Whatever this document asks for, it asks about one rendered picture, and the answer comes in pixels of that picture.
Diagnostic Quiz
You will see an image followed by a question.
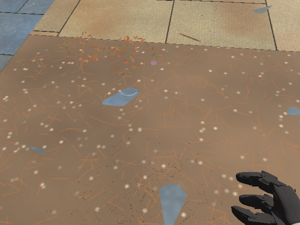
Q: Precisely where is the robot right hand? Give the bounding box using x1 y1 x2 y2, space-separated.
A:
231 171 300 225

